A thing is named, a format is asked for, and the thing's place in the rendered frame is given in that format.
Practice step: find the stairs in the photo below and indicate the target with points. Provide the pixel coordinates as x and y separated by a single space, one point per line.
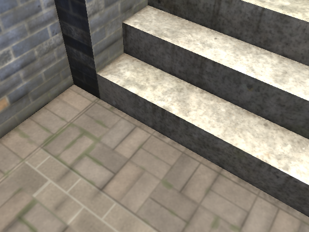
226 79

